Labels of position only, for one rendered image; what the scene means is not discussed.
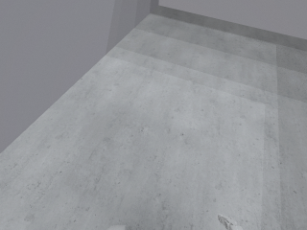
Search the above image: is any robot right hand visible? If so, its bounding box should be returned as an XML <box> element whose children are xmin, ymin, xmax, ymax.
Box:
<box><xmin>218</xmin><ymin>214</ymin><xmax>244</xmax><ymax>230</ymax></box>

